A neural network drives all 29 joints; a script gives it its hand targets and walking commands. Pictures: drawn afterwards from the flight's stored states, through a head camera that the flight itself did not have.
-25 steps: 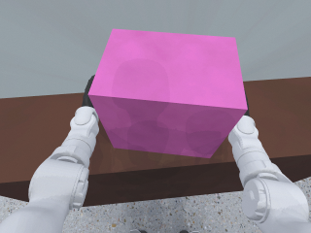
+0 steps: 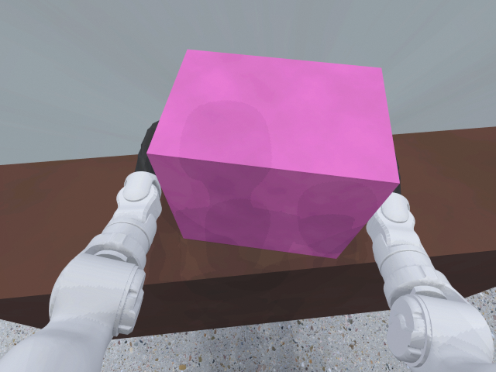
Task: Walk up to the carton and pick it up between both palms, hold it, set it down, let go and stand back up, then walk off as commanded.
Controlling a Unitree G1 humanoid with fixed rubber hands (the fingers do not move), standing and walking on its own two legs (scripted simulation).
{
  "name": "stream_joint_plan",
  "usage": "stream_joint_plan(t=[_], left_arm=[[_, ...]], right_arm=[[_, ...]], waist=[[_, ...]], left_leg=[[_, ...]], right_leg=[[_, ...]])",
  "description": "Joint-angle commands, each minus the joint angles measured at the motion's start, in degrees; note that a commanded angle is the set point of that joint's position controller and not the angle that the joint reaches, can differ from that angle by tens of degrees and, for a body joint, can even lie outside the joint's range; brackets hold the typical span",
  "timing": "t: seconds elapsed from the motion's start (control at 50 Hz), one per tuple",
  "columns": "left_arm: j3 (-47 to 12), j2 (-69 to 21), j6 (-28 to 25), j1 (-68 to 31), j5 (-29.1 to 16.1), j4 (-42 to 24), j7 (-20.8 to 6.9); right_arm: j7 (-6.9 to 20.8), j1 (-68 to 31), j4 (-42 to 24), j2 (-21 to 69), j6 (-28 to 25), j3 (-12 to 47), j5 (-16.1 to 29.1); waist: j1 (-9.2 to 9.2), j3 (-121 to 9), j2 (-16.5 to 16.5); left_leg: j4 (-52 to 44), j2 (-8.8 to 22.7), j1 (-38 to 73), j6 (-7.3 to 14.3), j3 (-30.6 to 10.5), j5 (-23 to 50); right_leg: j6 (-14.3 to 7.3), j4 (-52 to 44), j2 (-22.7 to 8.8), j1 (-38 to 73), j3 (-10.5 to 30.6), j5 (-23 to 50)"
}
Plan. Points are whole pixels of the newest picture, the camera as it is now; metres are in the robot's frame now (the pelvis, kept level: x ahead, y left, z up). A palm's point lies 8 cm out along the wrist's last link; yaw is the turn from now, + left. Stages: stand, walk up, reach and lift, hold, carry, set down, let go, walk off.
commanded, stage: reach and lift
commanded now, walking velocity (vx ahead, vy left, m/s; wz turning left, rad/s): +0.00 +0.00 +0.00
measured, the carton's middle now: (269, 164) +0.46 -0.04 +0.03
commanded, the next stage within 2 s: none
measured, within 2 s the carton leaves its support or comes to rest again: leaves its support in 0.02 s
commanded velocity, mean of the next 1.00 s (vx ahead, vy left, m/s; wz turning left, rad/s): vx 0.00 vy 0.00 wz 0.00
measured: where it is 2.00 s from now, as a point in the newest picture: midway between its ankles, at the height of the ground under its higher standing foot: outside the picture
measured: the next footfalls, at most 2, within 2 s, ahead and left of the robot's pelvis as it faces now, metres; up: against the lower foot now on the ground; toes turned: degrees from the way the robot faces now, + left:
none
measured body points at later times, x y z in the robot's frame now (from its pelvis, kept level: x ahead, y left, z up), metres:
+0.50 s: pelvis +0.00 +0.00 +0.00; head +0.07 -0.01 +0.45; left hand +0.47 +0.13 +0.08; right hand +0.39 -0.25 +0.05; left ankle +0.02 +0.09 -0.72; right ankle +0.00 -0.13 -0.72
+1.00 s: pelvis -0.01 -0.01 +0.00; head +0.03 -0.01 +0.45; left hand +0.47 +0.13 +0.12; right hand +0.38 -0.26 +0.09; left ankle +0.02 +0.09 -0.72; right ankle +0.00 -0.13 -0.72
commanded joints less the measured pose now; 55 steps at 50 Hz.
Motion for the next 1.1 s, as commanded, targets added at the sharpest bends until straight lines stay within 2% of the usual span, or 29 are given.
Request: stream_joint_plan(t=[0.0, 0.14, 0.24, 0.44, 0.56, 0.7, 0.86, 1.0, 1.08], left_arm=[[-15.4, -40.3, -5.7, -43.7, 8.2, -24.5, -4.9], [-14.9, -40.7, -4.8, -43.7, 7.6, -25.7, -4.7], [-13.9, -40.0, -4.2, -45.7, 7.0, -25.5, -4.8], [-13.1, -39.5, -2.8, -49.2, 6.1, -26.6, -4.9], [-14.1, -40.3, -1.8, -48.9, 5.1, -29.0, -4.6], [-16.3, -42.2, 0.1, -46.9, 3.7, -35.1, -3.9], [-16.5, -42.6, 4.2, -42.7, 4.4, -38.6, -3.8], [-14.2, -40.5, 7.7, -42.4, 4.6, -39.0, -3.9], [-12.9, -39.6, 9.5, -43.0, 3.7, -41.2, -3.6]], right_arm=[[9.0, -42.8, -21.2, 36.9, -6.8, 26.0, -0.8], [8.9, -44.7, -24.9, 37.8, -6.2, 29.2, 0.3], [8.8, -46.3, -25.1, 38.2, -5.2, 30.3, 0.5], [8.6, -48.7, -24.8, 38.4, -3.5, 31.4, 1.2], [8.5, -48.5, -26.6, 38.6, -2.4, 33.2, 2.3], [8.4, -46.8, -30.9, 39.3, -0.2, 36.0, 4.4], [8.1, -46.3, -34.6, 37.2, 2.7, 37.9, 6.6], [8.1, -48.5, -37.9, 36.0, 6.8, 39.7, 9.7], [8.3, -50.4, -40.9, 36.6, 9.3, 41.3, 11.4]], waist=[[-4.51, -61.1, 4.2], [-2.63, -61.0, 1.7], [-1.74, -60.2, -0.1], [-0.69, -57.9, -0.6], [-0.32, -58.8, -0.5], [-0.16, -61.6, 0.2], [0.73, -59.6, -0.3], [3.69, -55.0, -2.3], [5.49, -54.4, -3.3]], left_leg=[[-1.6, -0.8, 38.3, -8.5, -3.2, 42.5], [-2.2, -1.4, 34.3, -7.1, -2.4, 39.8], [-3.1, -1.8, 31.2, -5.9, -1.8, 36.1], [-4.5, -1.7, 29.8, -4.9, -1.3, 32.3], [-4.4, -1.5, 30.7, -4.8, -1.5, 33.5], [-3.8, -1.1, 34.1, -5.2, -2.3, 38.1], [-4.8, -0.4, 38.7, -5.5, -2.9, 41.0], [-7.2, -0.7, 37.3, -4.3, -1.6, 35.6], [-8.2, -0.9, 36.4, -3.6, -0.9, 33.9]], right_leg=[[0.8, -1.9, 3.6, 24.0, 2.5, 36.6], [0.8, -0.8, 3.5, 27.6, 3.8, 39.5], [1.1, 0.0, 3.2, 29.9, 4.8, 39.4], [1.3, 0.2, 3.4, 30.3, 5.5, 36.0], [1.2, 0.0, 3.8, 30.0, 5.6, 35.5], [1.1, -0.6, 4.6, 28.4, 5.5, 35.9], [1.0, -2.5, 5.1, 26.3, 5.4, 33.6], [1.1, -2.8, 4.5, 29.0, 6.4, 31.2], [1.3, -2.5, 4.4, 30.4, 7.1, 30.5]])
